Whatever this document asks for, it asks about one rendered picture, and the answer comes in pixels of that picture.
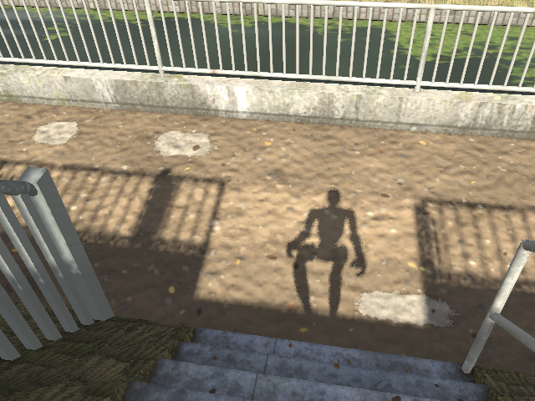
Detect stairs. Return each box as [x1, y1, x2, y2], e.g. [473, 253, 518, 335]
[121, 327, 490, 401]

